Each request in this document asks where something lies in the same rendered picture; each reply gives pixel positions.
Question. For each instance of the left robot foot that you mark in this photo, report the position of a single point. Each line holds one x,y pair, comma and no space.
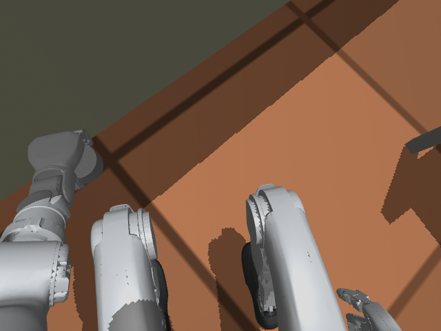
163,296

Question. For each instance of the left robot hand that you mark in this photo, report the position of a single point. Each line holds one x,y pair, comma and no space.
62,148

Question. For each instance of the right robot hand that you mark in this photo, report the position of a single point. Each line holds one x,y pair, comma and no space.
376,317

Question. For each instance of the left robot arm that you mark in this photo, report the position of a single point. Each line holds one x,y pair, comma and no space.
34,266

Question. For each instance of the tin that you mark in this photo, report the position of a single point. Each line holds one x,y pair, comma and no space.
90,166

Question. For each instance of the right robot foot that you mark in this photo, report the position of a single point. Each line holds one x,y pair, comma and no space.
267,320

